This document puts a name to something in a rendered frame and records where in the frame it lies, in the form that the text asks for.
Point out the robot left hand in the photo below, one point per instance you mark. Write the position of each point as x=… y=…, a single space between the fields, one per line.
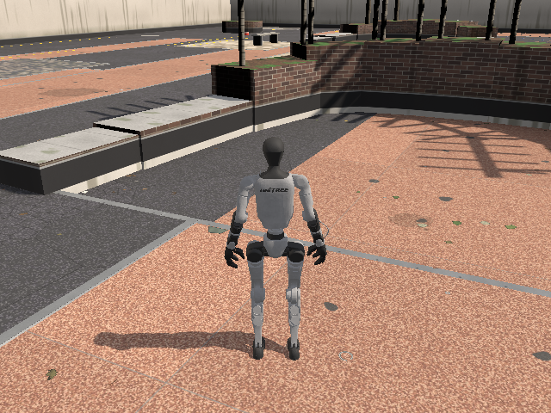
x=229 y=254

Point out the right robot upper arm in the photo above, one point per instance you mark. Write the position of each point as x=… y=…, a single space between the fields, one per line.
x=301 y=182

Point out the right robot forearm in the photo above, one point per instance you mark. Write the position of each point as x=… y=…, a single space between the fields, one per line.
x=315 y=230

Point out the robot right hand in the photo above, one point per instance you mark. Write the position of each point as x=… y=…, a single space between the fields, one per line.
x=321 y=251

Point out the left robot forearm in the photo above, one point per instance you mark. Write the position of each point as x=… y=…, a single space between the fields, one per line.
x=234 y=233

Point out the left robot upper arm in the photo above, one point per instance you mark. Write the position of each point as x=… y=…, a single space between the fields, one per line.
x=246 y=184

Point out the robot right thigh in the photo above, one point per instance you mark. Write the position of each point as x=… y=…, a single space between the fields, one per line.
x=295 y=258

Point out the robot right shin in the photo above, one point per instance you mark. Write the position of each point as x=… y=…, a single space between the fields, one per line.
x=294 y=319

